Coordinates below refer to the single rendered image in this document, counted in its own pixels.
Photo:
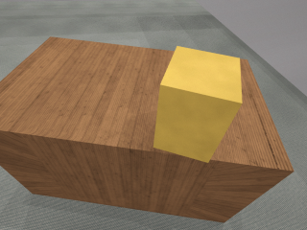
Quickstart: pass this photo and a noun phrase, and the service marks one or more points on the carton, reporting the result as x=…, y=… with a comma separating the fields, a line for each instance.
x=199, y=96

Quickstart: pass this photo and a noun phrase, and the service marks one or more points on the pedestal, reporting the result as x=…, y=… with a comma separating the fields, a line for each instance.
x=77, y=121

